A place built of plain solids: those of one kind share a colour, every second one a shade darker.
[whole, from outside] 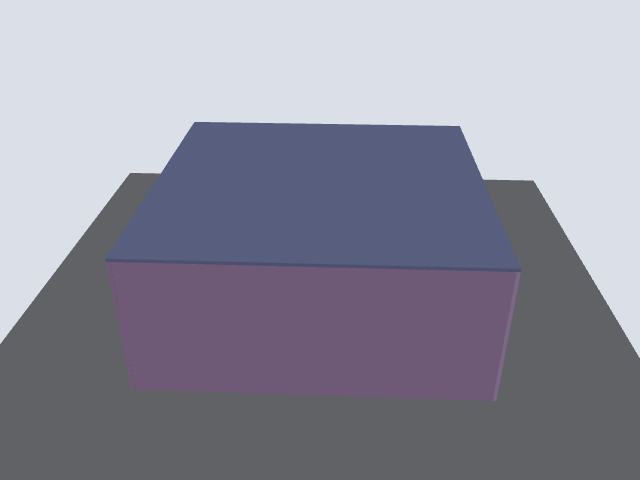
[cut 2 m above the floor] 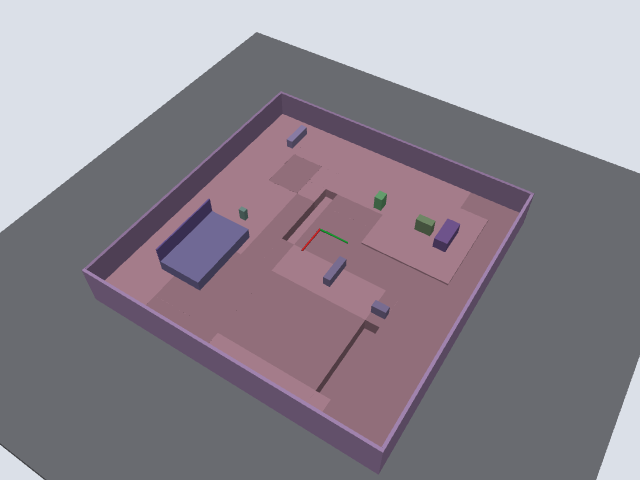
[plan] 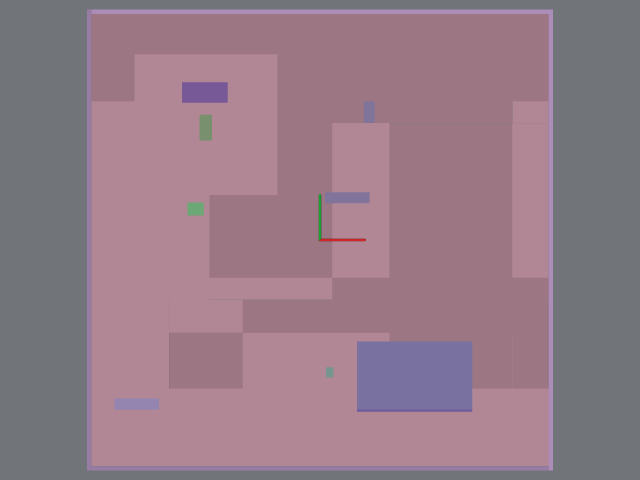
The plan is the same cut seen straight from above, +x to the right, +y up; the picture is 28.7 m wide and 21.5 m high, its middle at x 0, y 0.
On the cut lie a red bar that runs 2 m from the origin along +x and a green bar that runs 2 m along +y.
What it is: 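A part of a trade-fair hall in the days of build-up; stands in every state, service ducts in the floor, freight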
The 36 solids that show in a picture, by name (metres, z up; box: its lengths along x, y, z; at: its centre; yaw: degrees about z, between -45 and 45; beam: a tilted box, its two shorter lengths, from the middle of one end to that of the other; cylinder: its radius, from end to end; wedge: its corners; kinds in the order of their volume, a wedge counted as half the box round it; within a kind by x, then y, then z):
{
 "floor_1": {"box": [3.48, 20.25, 1.06], "at": [-8.5, 0.0, 0.48]},
 "floor_2": {"box": [5.29, 0.98, 1.06], "at": [-7.59, -2.18, 0.48]},
 "floor_3": {"box": [1.81, 14.29, 1.06], "at": [-5.85, 2.98, 0.48]},
 "floor_4": {"box": [3.3, 2.49, 1.06], "at": [-5.11, -5.41, 0.48]},
 "floor_5": {"box": [6.4, 6.31, 0.13], "at": [-5.11, 5.17, 1.08]},
 "floor_6": {"box": [1.49, 1.49, 1.06], "at": [-4.2, -3.42, 0.48]},
 "floor_7": {"box": [1.49, 11.82, 1.06], "at": [-4.2, 4.22, 0.48]},
 "floor_8": {"box": [13.36, 0.98, 1.06], "at": [-3.56, 5.73, 0.48]},
 "floor_9": {"box": [5.5, 0.98, 0.29], "at": [-2.2, -2.18, 0.1]},
 "floor_10": {"box": [4.01, 7.46, 1.06], "at": [-1.45, -6.4, 0.48]},
 "floor_11": {"box": [4.01, 11.82, 1.06], "at": [-1.45, 4.22, 0.48]},
 "floor_12": {"box": [20.48, 3.48, 1.06], "at": [0.0, -8.39, 0.48]},
 "floor_13": {"box": [20.48, 1.49, 1.06], "at": [0.0, -3.42, 0.48]},
 "floor_14": {"box": [20.48, 6.93, 1.06], "at": [0.0, 1.77, 0.48]},
 "floor_15": {"box": [20.48, 3.91, 1.06], "at": [0.0, 8.17, 0.48]},
 "floor_16": {"box": [2.57, 20.25, 1.06], "at": [1.83, 0.0, 0.48]},
 "floor_17": {"box": [13.7, 2.49, 1.06], "at": [3.39, -5.41, 0.48]},
 "floor_18": {"box": [9.69, 0.98, 1.06], "at": [5.4, -2.18, 0.48]},
 "floor_19": {"box": [5.5, 15.36, 1.06], "at": [5.87, -2.45, 0.48]},
 "floor_20": {"box": [5.5, 0.98, 0.15], "at": [5.87, 5.73, 0.02]},
 "floor_21": {"box": [1.63, 20.25, 1.06], "at": [9.43, 0.0, 0.48]},
 "floor_22": {"box": [1.63, 0.98, 1.06], "at": [9.43, 5.73, 0.48]},
 "wall_1": {"box": [0.2, 20.65, 8.72], "at": [-10.34, 0.0, 4.31]},
 "wall_2": {"box": [20.48, 0.2, 8.72], "at": [0.0, -10.23, 4.31]},
 "wall_3": {"box": [20.48, 0.2, 8.72], "at": [0.0, 10.23, 4.31]},
 "wall_4": {"box": [0.2, 20.65, 8.72], "at": [10.34, 0.0, 4.31]},
 "roof_1": {"box": [20.88, 20.65, 0.2], "at": [0.0, 0.0, 8.77]},
 "stage_1": {"box": [5.17, 3.15, 0.84], "at": [4.24, -6.12, 1.43]},
 "cover_stack_1": {"box": [2.0, 0.5, 0.69], "at": [-8.21, -7.35, 1.36]},
 "cover_stack_2": {"box": [2.0, 0.5, 0.69], "at": [1.22, 1.89, 1.36]},
 "cover_stack_3": {"box": [0.5, 0.98, 0.7], "at": [2.2, 5.73, 1.36]},
 "board_stack_1": {"box": [2.05, 0.92, 0.85], "at": [-5.16, 6.6, 1.57]},
 "panelwall_1": {"box": [5.17, 0.1, 2.5], "at": [4.24, -7.64, 3.1]},
 "case_1": {"box": [0.56, 1.16, 1.01], "at": [-5.12, 5.03, 1.65]},
 "bin_small_1": {"box": [0.73, 0.58, 1.07], "at": [-5.57, 1.39, 1.55]},
 "toolbox_1": {"box": [0.34, 0.46, 0.88], "at": [0.43, -5.92, 1.46]}
}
